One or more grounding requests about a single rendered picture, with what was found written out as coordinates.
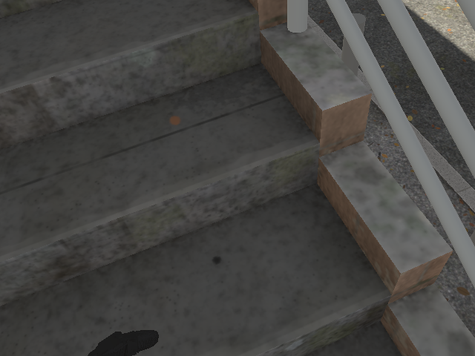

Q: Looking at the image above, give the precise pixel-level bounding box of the robot left hand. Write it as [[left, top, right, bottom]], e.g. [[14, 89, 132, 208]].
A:
[[88, 330, 159, 356]]

